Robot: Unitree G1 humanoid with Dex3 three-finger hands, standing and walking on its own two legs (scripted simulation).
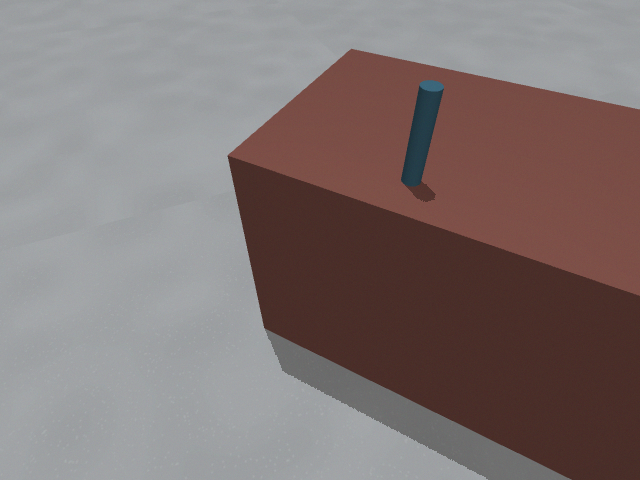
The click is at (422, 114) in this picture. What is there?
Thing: slim round
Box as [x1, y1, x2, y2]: [401, 80, 443, 186]
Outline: 437,81 426,80 422,81 419,85 401,177 402,182 407,185 413,186 417,185 420,182 443,89 443,85
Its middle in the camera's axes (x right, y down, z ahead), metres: +0.18 -0.20 +0.72
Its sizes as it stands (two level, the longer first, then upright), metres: 0.040 0.040 0.200
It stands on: a support 0.75 m high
